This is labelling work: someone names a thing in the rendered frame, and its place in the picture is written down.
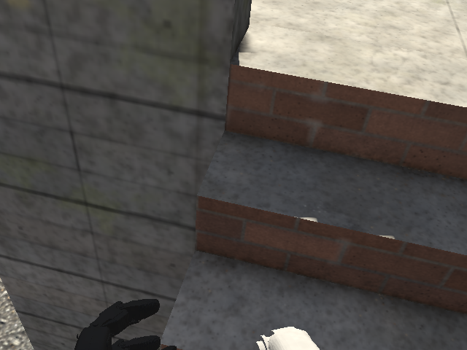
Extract stairs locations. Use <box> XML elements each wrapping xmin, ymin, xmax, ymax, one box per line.
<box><xmin>160</xmin><ymin>64</ymin><xmax>467</xmax><ymax>350</ymax></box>

